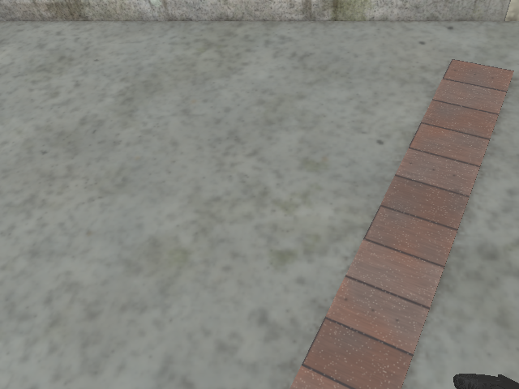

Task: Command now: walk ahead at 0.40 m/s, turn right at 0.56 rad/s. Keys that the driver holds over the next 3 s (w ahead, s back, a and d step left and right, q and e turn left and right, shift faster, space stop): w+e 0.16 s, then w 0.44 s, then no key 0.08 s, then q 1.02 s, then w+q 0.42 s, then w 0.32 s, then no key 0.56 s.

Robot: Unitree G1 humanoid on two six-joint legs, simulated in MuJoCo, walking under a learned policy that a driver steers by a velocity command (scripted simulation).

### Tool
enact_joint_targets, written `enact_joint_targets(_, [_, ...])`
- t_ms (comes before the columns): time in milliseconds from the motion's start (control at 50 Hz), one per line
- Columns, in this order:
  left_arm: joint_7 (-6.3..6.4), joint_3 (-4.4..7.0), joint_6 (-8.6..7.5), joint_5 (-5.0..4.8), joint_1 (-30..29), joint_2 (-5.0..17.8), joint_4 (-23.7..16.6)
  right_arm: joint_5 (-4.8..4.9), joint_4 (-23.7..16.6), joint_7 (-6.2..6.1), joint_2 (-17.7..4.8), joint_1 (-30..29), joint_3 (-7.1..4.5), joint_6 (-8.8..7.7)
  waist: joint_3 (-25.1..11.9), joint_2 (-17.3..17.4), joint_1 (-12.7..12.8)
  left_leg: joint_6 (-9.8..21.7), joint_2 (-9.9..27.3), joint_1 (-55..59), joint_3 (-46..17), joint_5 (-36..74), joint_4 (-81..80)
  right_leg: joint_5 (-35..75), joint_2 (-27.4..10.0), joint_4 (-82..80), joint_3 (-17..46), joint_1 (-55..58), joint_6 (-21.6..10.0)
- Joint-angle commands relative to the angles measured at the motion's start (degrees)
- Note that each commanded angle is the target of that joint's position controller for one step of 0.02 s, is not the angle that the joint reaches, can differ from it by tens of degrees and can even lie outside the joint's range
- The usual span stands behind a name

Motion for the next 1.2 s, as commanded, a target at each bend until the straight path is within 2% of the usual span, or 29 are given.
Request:
enact_joint_targets(20, [0.32, 2.41, -1.01, -0.08, 2.7, 9.5, -3.4, 0.6, -6.8, 1.39, -1.9, -13.1, 0.22, -2.26, 5.1, -8.9, 0.7, 0.4, -1.9, -4.4, 1.4, 4.6, -12.1, 8.2, -10.1, -9.3, 10.8, 4.0, -7.0])
enact_joint_targets(120, [0.11, 3.21, -0.41, -0.72, 2.7, 10.9, -4.7, 1.78, -9.0, 3.03, -3.0, -14.3, 0.07, -3.26, 5.2, -12.5, -0.4, 0.5, -4.9, 8.2, 3.4, -2.0, -22.8, 15.8, -11.7, -5.8, 13.0, 2.6, -8.2])
enact_joint_targets(160, [0.17, 3.57, -0.3, -0.81, -1.7, 11.9, -6.9, 1.69, -8.1, 2.94, -6.3, -7.2, -1.36, -3.56, 1.7, -14.8, -5.1, 2.1, -7.3, 21.4, 4.5, -4.8, -27.9, 28.2, -10.6, -0.7, 14.0, 0.4, -7.0])
enact_joint_targets(180, [0.17, 3.29, -0.59, -0.14, -4.9, 11.0, -8.2, 1.23, -6.0, 2.36, -9.1, 3.5, -2.5, -3.39, -5.2, -14.5, -10.3, 5.6, -4.3, 36.4, 1.6, -5.4, -27.3, 38.2, -8.6, 8.1, 11.3, -4.2, -5.2])
enact_joint_targets(200, [0.16, 2.56, -0.98, -0.58, -3.8, 7.5, -10.5, 0.3, -4.6, 1.47, -13.5, 14.7, -3.91, -3.17, -16.2, -3.7, -12.5, 13.2, 8.2, 59.4, -16.9, -15.7, -28.9, 30.7, -2.0, 28.2, 5.5, -20.6, -0.3])
enact_joint_targets(220, [0.15, 1.62, -1.73, -1.65, 0.0, 5.2, -11.5, -0.98, -2.8, 1.82, -14.9, 22.1, -4.03, -2.66, -24.8, 16.9, -11.4, 19.8, 19.3, 68.8, -45.8, -34.9, -41.7, -10.5, 4.5, 44.7, 4.6, -33.6, 2.1])
enact_joint_targets(240, [-0.42, 3.12, -2.12, -2.36, -0.7, 10.4, -9.4, -0.22, -2.3, 1.64, -9.0, 18.4, -2.42, -2.75, -15.3, 16.2, -10.3, 18.7, 19.5, 62.0, -48.3, -41.0, -46.9, -13.3, 2.0, 53.7, 6.1, -39.6, 1.8])
enact_joint_targets(260, [-0.8, 3.39, -2.05, -2.17, -5.0, 11.7, -9.7, 0.61, -2.3, 1.29, -6.8, 14.2, -1.83, -2.41, -6.1, 10.1, -9.2, 17.4, 17.8, 52.4, -38.8, -36.0, -46.6, -9.2, -0.5, 54.8, 3.2, -41.0, 1.5])
enact_joint_targets(300, [-1.02, 3.39, -2.22, -0.15, -10.1, 10.5, -10.6, 0.09, -1.6, 1.1, -4.8, 9.8, -1.24, -2.21, 1.2, 2.2, -6.1, 15.2, 13.9, 37.2, -25.2, -21.1, -48.0, -5.1, -4.7, 50.5, -0.3, -35.0, 0.6])
enact_joint_targets(340, [-1.24, 3.07, -1.91, -0.94, -9.2, 8.2, -10.5, -0.37, -0.7, 1.34, -4.1, 8.3, -0.85, -2.52, 2.0, 3.5, -3.1, 14.0, 11.4, 31.1, -17.5, -14.8, -51.4, -4.9, -6.3, 46.6, -1.6, -29.5, 0.1])
enact_joint_targets(460, [-2.26, 1.67, -2.54, 0.07, -17.8, 7.6, -12.8, 1.62, 0.8, 1.38, -9.7, 9.8, -1.94, -2.23, 2.7, 2.2, -3.8, 13.3, 8.3, 27.7, -3.5, -2.7, -52.6, 12.0, -6.9, 24.7, -5.9, -22.5, 2.6])
enact_joint_targets(540, [-3.11, 1.92, -1.97, -1.25, -23.4, 10.7, -14.4, 2.39, 1.6, 1.45, -12.3, 13.4, -2.3, -1.4, 2.9, 2.7, -5.8, 11.0, 11.0, 31.7, -4.2, -6.3, -48.1, 15.1, -7.1, 15.3, -4.8, -20.5, 3.4])
enact_joint_targets(580, [-3.39, 2.14, -1.68, -1.66, -23.8, 11.6, -14.3, 2.01, 2.0, 1.37, -12.9, 14.6, -2.31, -0.64, 3.5, 2.3, -5.9, 9.8, 12.3, 33.4, -5.1, -9.2, -44.2, 13.4, -7.2, 12.6, -5.0, -19.4, 2.8])
enact_joint_targets(620, [-3.25, 3.18, -1.51, -1.18, -18.6, 13.0, -12.0, 1.5, 2.4, 1.54, -12.0, 15.0, -1.81, 0.47, 2.4, -0.6, -3.4, 7.8, 10.1, 32.0, -3.4, -9.3, -34.4, 12.8, -5.2, 7.6, -7.7, -10.6, 1.4])
enact_joint_targets(640, [-3.01, 4.46, -1.42, -0.7, -12.4, 15.2, -9.8, 0.75, 2.9, 1.84, -9.7, 16.2, -0.93, 0.78, -0.7, -3.8, -1.0, 6.1, 6.3, 30.5, -0.5, -3.8, -22.8, 13.8, -3.8, 5.6, -9.1, -2.3, 0.2])
enact_joint_targets(660, [-2.5, 5.46, -1.52, 0.72, -5.7, 19.3, -8.7, -0.96, 1.9, 2.1, -5.4, 16.9, 0.59, 0.56, -5.7, -12.9, 0.7, 2.5, 2.1, 19.7, 3.9, -16.0, -2.6, 29.0, -12.4, 7.7, -0.3, 10.1, -1.9])
enact_joint_targets(680, [-2.48, 4.37, -1.27, 1.83, -5.0, 21.4, -10.2, -2.82, 2.5, 2.21, -2.2, 21.8, 1.59, -0.32, -6.2, -22.4, -3.0, -0.1, -1.4, 5.1, 2.8, -35.5, 16.6, 67.0, -19.2, 15.5, 9.4, 17.1, -4.2])
enact_joint_targets(700, [-3.36, 5.57, -0.98, 1.66, -0.3, 22.6, -9.3, 1.05, 2.8, 2.09, -5.3, 27.5, 1.46, -1.42, -16.3, -23.3, -0.8, -0.9, -4.0, -0.2, -3.0, -32.2, 22.1, 57.0, -26.1, 8.8, 21.2, 22.4, -12.9])
enact_joint_targets(720, [-3.82, 5.24, -0.92, 0.78, -1.8, 20.1, -8.4, 2.88, 2.5, 1.6, -8.0, 22.4, 0.64, -1.07, -12.5, -13.2, -0.7, -1.4, -1.2, -4.9, -3.2, -29.8, 27.6, 45.5, -25.4, 6.3, 21.4, 19.3, -14.1])
enact_joint_targets(760, [-3.51, 2.92, -1.14, 1.0, -12.3, 14.6, -10.0, 2.02, 1.7, 0.54, -8.4, 14.9, 0.36, 0.89, -5.3, -4.7, -2.8, -0.6, 1.9, -2.6, -3.2, -21.6, 25.4, 38.7, -20.7, 3.8, 10.2, 5.5, -10.6])
enact_joint_targets(800, [-2.73, 2.28, -2.07, 1.52, -16.4, 12.5, -9.3, 1.35, 1.5, -0.03, -6.3, 15.6, 0.44, 2.61, -3.1, -7.5, -6.1, -0.3, 2.5, 3.3, -4.9, -15.4, 18.5, 43.8, -18.1, 1.8, 3.1, -1.8, -7.8])
enact_joint_targets(840, [-1.44, 2.43, -2.63, 2.18, -16.1, 12.7, -8.3, 0.77, 0.0, -0.33, -5.0, 13.9, 0.62, 3.1, -3.1, -7.3, -6.3, -0.6, 1.2, 3.9, -4.6, -12.9, 16.2, 50.0, -17.7, 0.4, -1.1, -2.2, -7.3])
enact_joint_targets(940, [1.27, 3.23, -0.65, 1.1, -15.3, 14.6, -7.5, 0.24, -5.2, 0.54, -2.5, 7.1, 1.54, 4.24, -2.6, -6.8, -4.8, -0.9, 0.7, 1.5, -0.6, -9.2, 3.6, 52.5, -17.4, -0.7, -8.9, 3.3, -6.1])
enact_joint_targets(1060, [1.58, 3.79, 1.82, 0.33, -15.0, 16.2, -7.1, 0.79, -10.3, 2.46, -2.5, 1.4, 1.06, 4.97, -0.5, -7.8, -3.1, 1.2, -0.9, 6.3, 5.5, -11.6, -5.9, 54.1, -17.7, 2.8, -13.9, 5.8, -6.4])
enact_joint_targets(1120, [1.89, 4.02, 2.11, -0.65, -17.5, 17.1, -8.0, 0.88, -10.7, 3.33, -4.1, 6.0, -0.15, 4.86, -3.2, -9.0, -6.1, 4.4, -5.3, 17.6, 8.8, -9.9, -17.9, 64.2, -15.9, 11.7, -16.7, 5.6, -4.3])
enact_joint_targets(1140, [2.12, 4.08, 1.82, -0.87, -17.3, 16.9, -7.9, 0.73, -9.7, 3.13, -6.2, 11.1, -1.1, 4.67, -5.2, -7.9, -8.7, 6.6, -6.5, 27.0, 6.7, 0.2, -26.5, 63.1, -13.3, 19.1, -18.3, 1.9, -1.7])
enact_joint_targets(1160, [2.14, 3.9, 0.96, 0.76, -16.0, 16.2, -9.7, 0.35, -10.1, 2.05, -14.4, 16.4, -3.58, 4.69, -11.0, 3.0, -9.9, 12.5, 3.4, 43.6, -11.4, 29.1, -29.0, 37.2, -7.6, 34.7, -18.7, -12.2, 3.4])
enact_joint_targets(1180, [1.22, 2.37, 0.53, 3.01, -15.5, 12.0, -12.9, -1.51, -11.3, 1.69, -18.5, 16.6, -4.16, 4.6, -19.4, 15.8, -6.9, 27.7, 18.8, 52.1, -38.6, 36.6, -35.7, -22.7, 5.0, 52.2, -11.3, -28.4, 6.3])
enact_joint_targets(1200, [-0.23, 3.36, 0.29, 0.67, -18.6, 14.8, -10.6, -1.87, -12.3, 1.9, -14.0, 14.7, -2.85, 4.05, -18.8, 6.7, -9.2, 26.2, 17.8, 47.8, -34.5, 27.1, -36.1, -22.1, 1.8, 58.9, -0.4, -29.3, 5.7])
Next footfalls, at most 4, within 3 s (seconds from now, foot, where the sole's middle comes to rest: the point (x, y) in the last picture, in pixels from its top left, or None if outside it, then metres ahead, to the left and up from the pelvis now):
0.18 left None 0.26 0.13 -0.75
0.66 right None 0.38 -0.21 -0.79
1.14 left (327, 371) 0.55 -0.02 -0.75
1.54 right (425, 369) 0.56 -0.26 -0.76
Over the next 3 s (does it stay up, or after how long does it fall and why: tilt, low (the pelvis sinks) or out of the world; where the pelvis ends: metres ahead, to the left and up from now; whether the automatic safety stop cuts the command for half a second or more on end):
stays up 0.69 0.06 -0.02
